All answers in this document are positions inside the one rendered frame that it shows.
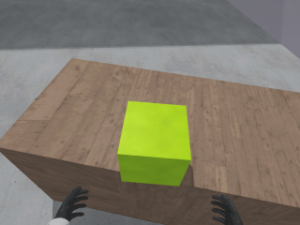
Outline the robot left hand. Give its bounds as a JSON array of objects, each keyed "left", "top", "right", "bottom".
[{"left": 55, "top": 186, "right": 89, "bottom": 222}]

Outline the pedestal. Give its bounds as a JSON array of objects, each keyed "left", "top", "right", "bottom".
[{"left": 0, "top": 58, "right": 300, "bottom": 225}]

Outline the carton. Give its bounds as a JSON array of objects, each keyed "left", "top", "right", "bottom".
[{"left": 117, "top": 101, "right": 191, "bottom": 187}]

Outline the robot right hand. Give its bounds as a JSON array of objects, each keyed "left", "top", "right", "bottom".
[{"left": 211, "top": 194, "right": 244, "bottom": 225}]

